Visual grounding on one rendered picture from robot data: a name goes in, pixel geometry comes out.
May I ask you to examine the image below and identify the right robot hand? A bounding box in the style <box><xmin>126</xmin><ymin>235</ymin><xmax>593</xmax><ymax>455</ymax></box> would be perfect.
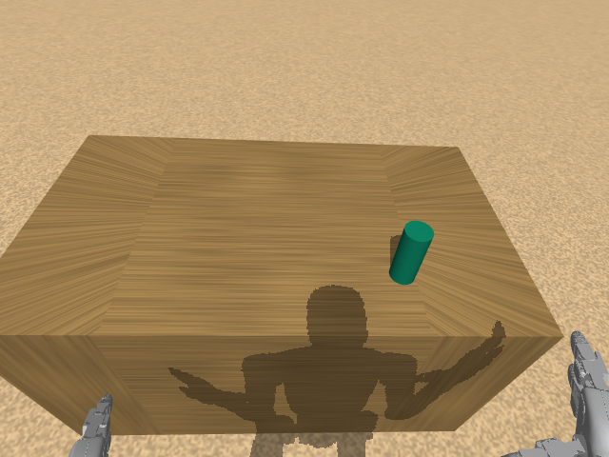
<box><xmin>501</xmin><ymin>331</ymin><xmax>609</xmax><ymax>457</ymax></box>

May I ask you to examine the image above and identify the can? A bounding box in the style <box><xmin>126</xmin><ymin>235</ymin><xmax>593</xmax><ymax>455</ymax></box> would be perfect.
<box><xmin>389</xmin><ymin>221</ymin><xmax>434</xmax><ymax>285</ymax></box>

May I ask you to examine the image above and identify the left robot hand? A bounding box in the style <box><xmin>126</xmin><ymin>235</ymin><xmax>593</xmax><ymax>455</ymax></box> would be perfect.
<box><xmin>69</xmin><ymin>394</ymin><xmax>112</xmax><ymax>457</ymax></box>

